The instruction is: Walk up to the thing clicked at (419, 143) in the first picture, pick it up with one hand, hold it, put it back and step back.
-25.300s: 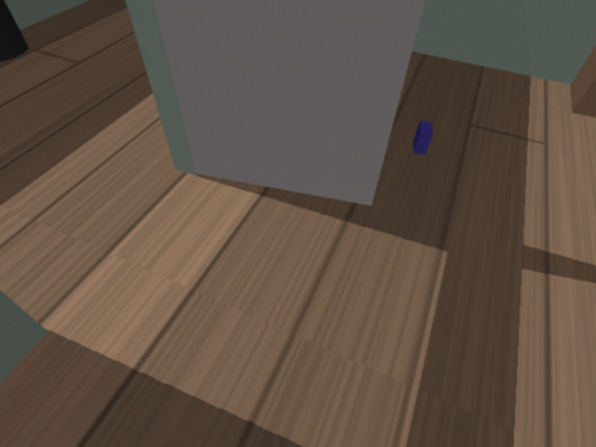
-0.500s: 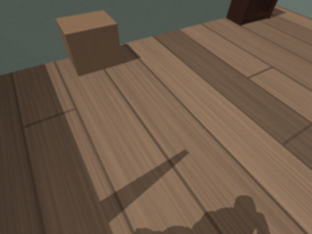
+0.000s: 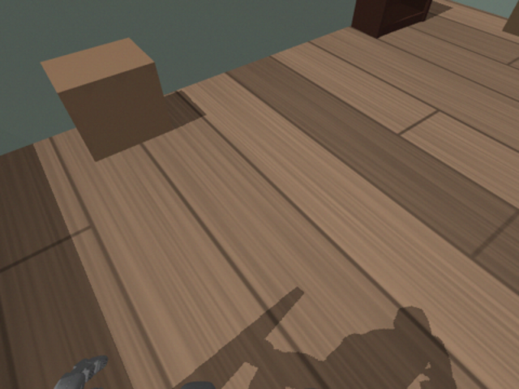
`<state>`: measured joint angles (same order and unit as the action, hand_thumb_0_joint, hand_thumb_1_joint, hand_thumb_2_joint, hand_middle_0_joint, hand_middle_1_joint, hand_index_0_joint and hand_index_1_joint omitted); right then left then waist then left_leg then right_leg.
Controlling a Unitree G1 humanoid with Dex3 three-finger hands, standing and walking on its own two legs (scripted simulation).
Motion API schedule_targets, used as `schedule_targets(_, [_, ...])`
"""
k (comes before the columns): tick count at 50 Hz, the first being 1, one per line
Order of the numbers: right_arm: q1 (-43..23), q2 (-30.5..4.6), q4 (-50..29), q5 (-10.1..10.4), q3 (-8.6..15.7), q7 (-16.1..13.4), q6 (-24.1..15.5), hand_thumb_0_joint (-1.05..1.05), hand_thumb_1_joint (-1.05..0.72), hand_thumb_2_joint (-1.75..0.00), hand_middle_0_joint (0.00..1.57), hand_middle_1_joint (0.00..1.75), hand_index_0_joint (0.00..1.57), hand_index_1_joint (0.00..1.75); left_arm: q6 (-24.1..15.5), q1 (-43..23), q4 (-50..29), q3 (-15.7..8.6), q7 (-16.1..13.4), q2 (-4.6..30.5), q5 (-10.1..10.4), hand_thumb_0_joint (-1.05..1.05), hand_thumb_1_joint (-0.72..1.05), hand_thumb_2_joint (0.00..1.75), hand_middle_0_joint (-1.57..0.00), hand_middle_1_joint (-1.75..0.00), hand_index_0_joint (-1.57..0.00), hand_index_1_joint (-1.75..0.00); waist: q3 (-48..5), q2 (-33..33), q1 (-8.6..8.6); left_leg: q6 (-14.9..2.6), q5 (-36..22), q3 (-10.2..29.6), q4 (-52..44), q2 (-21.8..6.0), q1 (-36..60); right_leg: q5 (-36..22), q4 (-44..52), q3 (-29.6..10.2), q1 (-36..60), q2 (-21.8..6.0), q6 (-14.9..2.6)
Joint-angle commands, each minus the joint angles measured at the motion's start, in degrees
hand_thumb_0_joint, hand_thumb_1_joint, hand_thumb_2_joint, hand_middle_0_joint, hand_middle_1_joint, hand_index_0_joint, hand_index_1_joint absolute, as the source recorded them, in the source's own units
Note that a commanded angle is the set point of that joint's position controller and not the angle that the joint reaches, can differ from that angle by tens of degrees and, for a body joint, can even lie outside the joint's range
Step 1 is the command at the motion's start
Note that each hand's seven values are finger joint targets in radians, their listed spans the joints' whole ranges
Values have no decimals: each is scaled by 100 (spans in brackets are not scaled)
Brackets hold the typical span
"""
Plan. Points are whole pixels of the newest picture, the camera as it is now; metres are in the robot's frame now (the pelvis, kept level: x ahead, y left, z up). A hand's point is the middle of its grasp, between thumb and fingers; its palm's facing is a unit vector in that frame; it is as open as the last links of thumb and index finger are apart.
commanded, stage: walk up
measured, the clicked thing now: out of the picture +0.23 +1.12 -0.70
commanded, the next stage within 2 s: none
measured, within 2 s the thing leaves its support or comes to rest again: neither
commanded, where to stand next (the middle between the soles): +0.71 +0.02 m, yaw +0 degrees
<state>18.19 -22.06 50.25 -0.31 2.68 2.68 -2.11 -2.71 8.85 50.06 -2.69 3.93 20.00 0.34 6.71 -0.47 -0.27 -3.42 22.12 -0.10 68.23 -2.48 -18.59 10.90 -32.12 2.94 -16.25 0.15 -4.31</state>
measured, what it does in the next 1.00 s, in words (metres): walks ahead: left foot, then right foot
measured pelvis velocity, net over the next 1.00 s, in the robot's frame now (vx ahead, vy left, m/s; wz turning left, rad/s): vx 0.43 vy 0.00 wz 0.01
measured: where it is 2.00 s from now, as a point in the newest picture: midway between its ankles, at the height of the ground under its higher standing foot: (271, 276)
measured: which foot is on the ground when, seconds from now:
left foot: up 0.00-0.28, down 0.30-0.78, up 0.80-1.00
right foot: down 0.00-0.34, up 0.36-0.72, down 0.74-1.00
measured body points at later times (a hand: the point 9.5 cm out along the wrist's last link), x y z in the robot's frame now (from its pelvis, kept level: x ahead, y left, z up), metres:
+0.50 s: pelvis +0.24 +0.06 +0.01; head +0.26 +0.09 +0.45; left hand +0.31 +0.37 -0.13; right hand +0.27 -0.26 -0.08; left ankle +0.25 +0.17 -0.73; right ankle +0.21 -0.09 -0.65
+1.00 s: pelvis +0.43 +0.00 +0.01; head +0.44 -0.02 +0.46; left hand +0.52 +0.32 -0.08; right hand +0.49 -0.31 -0.12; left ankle +0.46 +0.16 -0.66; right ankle +0.45 -0.09 -0.73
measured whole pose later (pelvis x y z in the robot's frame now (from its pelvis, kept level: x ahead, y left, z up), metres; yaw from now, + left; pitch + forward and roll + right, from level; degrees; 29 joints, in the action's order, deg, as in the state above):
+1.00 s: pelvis +0.43 +0.00 +0.01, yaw +1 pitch -3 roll +1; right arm 19.3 -23.7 46.3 0.2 2.9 3.1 -1.9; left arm -3.4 15.2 46.4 -3.2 3.0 21.7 -0.3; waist 4.7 -2.6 0.0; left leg -0.6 15.4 0.4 60.6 -4.3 -28.4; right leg 14.3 -28.4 7.3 -10.9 -2.2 -2.4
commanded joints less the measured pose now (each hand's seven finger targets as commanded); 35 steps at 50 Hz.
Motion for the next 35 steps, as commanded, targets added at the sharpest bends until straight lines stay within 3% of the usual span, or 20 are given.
schedule_targets(1, [755, -1186, -250, -91, 445, 26, -73, 0, -90, -90, 20, 30, 20, 30, -253, 170, -389, -492, -116, 1620, -43, 0, 90, 90, -20, -30, -20, -30, -3, 571, -42, 162, -825, 87, -682, -350, -589, 1712, 2160, -1498, -305, -1036, -675])
schedule_targets(6, [156, -1233, -492, -178, 500, 121, -125, 0, -90, -90, 20, 30, 20, 30, -290, 371, -569, -537, -67, 1758, -92, 0, 90, 90, -20, -30, -20, -30, -99, 962, 117, 515, -884, -135, -2275, -537, -915, 2046, 2240, -1318, -110, -1135, -762])
schedule_targets(11, [-401, -1195, -605, -166, 503, 127, -286, 0, -90, -90, 20, 30, 20, 30, -264, 675, -566, -517, -68, 1826, -98, 0, 90, 90, -20, -30, -20, -30, -228, 690, 334, 420, -1422, -148, -3292, -452, -417, 1657, 1758, -1266, 101, -1156, -691])
schedule_targets(13, [-157, -1224, -529, -162, 524, 95, -344, 0, -90, -90, 20, 30, 20, 30, -250, 483, -608, -511, -69, 1923, -101, 0, 90, 90, -20, -30, -20, -30, -314, 604, 100, 300, -1333, -220, -3531, -392, 188, 1509, 1455, -1293, -128, -1263, -663])
schedule_targets(14, [167, -1282, -417, -174, 548, 69, -377, 0, -90, -90, 20, 30, 20, 30, -231, 412, -629, -470, -78, 1856, -105, 0, 90, 90, -20, -30, -20, -30, -395, 369, -122, 248, -1087, -336, -3729, -245, 708, 1279, 909, -1100, -318, -1122, -585])
schedule_targets(15, [780, -1476, -230, -185, 618, 4, -416, 0, -90, -90, 20, 30, 20, 30, -225, 471, -677, -389, -96, 1655, -146, 0, 90, 90, -20, -30, -20, -30, -720, -106, -410, 139, -726, -275, -3816, -99, 1605, 580, -74, -919, -599, -888, -411])
schedule_targets(16, [1278, -1790, -140, -223, 712, -82, -483, 0, -90, -90, 20, 30, 20, 30, -215, 819, -657, -274, -109, 1303, -97, 0, 90, 90, -20, -30, -20, -30, -1012, -1267, -625, -88, 361, 698, -4669, -691, 2282, 141, -1912, -393, -1093, -336, -204])
schedule_targets(17, [1183, -2138, -303, -261, 757, -127, -525, 0, -90, -90, 20, 30, 20, 30, -198, 1189, -654, -169, -114, 875, 5, 0, 90, 90, -20, -30, -20, -30, -1002, -2097, -424, -487, 856, 3201, -5298, -2019, 2841, 1820, -3142, -353, -2450, 486, 180])
schedule_targets(18, [939, -2206, -387, -62, 773, -104, -494, 0, -90, -90, 20, 30, 20, 30, -135, 1127, -473, -358, -225, 1608, -36, 0, 90, 90, -20, -30, -20, -30, -819, -1210, -398, -1094, 991, 3849, -5453, -2410, 2641, 1971, -3614, -760, -2636, 189, 115])
schedule_targets(19, [848, -2084, -395, -34, 757, -114, -462, 0, -90, -90, 20, 30, 20, 30, -155, 918, -454, -327, -271, 1764, -79, 0, 90, 90, -20, -30, -20, -30, -599, -898, -361, -1273, 293, 3681, -5345, -2494, 2437, 1828, -3778, -950, -2772, 0, 101])
schedule_targets(20, [710, -1853, -456, -10, 649, -147, -451, 0, -90, -90, 20, 30, 20, 30, -179, 754, -420, -311, -269, 1766, -52, 0, 90, 90, -20, -30, -20, -30, -431, -428, -302, -1046, -862, 2581, -5274, -2108, 1971, 1493, -3688, -1140, -2440, -85, 127])
schedule_targets(21, [582, -1669, -505, -18, 541, -172, -465, 0, -90, -90, 20, 30, 20, 30, -184, 891, -320, -317, -244, 1672, 7, 0, 90, 90, -20, -30, -20, -30, -341, -442, -169, -695, -1820, 1799, -5187, -1752, 1684, 1166, -3392, -1214, -2051, -169, 163])
schedule_targets(22, [487, -1563, -505, 7, 489, -187, -489, 0, -90, -90, 20, 30, 20, 30, -160, 1026, -253, -303, -203, 1611, 43, 0, 90, 90, -20, -30, -20, -30, -263, -595, -64, -487, -2621, 1076, -5098, -1464, 1484, 990, -3150, -1108, -1826, -234, 194])
schedule_targets(23, [466, -1580, -500, 34, 489, -185, -503, 0, -90, -90, 20, 30, 20, 30, -131, 1099, -268, -298, -165, 1533, 55, 0, 90, 90, -20, -30, -20, -30, -358, -826, -42, -527, -3147, 789, -4994, -1378, 1541, 875, -3066, -933, -1729, -246, 237])
schedule_targets(26, [319, -1552, -657, 26, 473, -189, -475, 0, -90, -90, 20, 30, 20, 30, -55, 1003, -332, -266, -84, 1393, 45, 0, 90, 90, -20, -30, -20, -30, -272, -986, 0, -759, -3344, 179, -5026, -1231, 1401, 507, -2330, -557, -1565, -332, 406])
schedule_targets(28, [329, -1569, -731, 5, 485, -189, -458, 0, -90, -90, 20, 30, 20, 30, -36, 581, -509, -259, -24, 1329, 2, 0, 90, 90, -20, -30, -20, -30, -158, -991, -107, -852, -3444, 11, -5087, -1190, 1318, 368, -1714, -284, -1588, -400, 425])
schedule_targets(31, [380, -1653, -759, 4, 505, -174, -416, 0, -90, -90, 20, 30, 20, 30, -51, 167, -690, -265, 39, 1199, -55, 0, 90, 90, -20, -30, -20, -30, -249, -997, -198, -731, -3503, -207, -4847, -1084, 1286, -213, -715, -52, -1068, -439, 331])
schedule_targets(33, [251, -1634, -828, 1, 505, -166, -373, 0, -90, -90, 20, 30, 20, 30, -73, 233, -620, -304, 47, 1178, -71, 0, 90, 90, -20, -30, -20, -30, -338, -882, -139, -690, -3035, -163, -4667, -1102, 1078, -345, -438, 61, -594, -347, 255])
schedule_targets(34, [184, -1656, -870, 8, 519, -178, -355, 0, -90, -90, 20, 30, 20, 30, -78, 352, -559, -341, 37, 1177, -68, 0, 90, 90, -20, -30, -20, -30, -425, -897, -46, -678, -2588, 4, -4554, -1239, 928, -344, -414, 24, -244, -351, 199])
schedule_targets(35, [147, -1633, -909, 19, 507, -192, -341, 0, -90, -90, 20, 30, 20, 30, -95, 512, -496, -355, 23, 1218, -72, 0, 90, 90, -20, -30, -20, -30, -500, -680, 48, -633, -2430, -14, -4294, -1181, 872, -368, -239, 42, 64, -302, 177])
